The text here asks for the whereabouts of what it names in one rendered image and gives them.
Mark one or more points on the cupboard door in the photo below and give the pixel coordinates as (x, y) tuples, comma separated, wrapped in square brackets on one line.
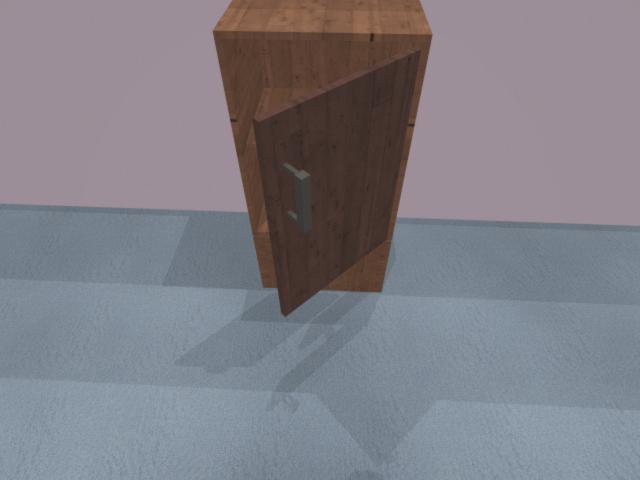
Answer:
[(349, 136)]

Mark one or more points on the handle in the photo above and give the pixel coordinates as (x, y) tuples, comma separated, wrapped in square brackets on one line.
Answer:
[(302, 182)]

